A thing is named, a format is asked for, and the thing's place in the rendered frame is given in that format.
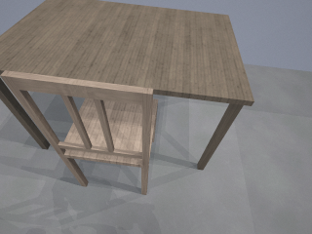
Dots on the table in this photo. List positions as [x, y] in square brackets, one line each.
[177, 53]

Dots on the chair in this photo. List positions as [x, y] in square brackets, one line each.
[116, 123]

